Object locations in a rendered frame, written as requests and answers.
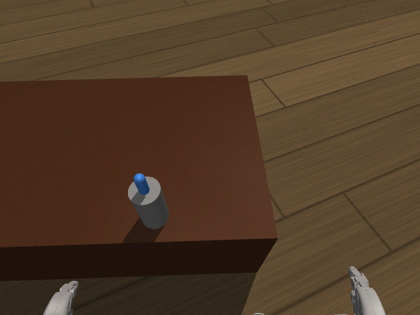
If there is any left robot hand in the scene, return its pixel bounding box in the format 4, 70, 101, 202
43, 281, 78, 315

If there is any right robot hand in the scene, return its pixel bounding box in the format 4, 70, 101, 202
334, 266, 386, 315

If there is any bottle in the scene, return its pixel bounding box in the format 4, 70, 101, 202
128, 173, 169, 229

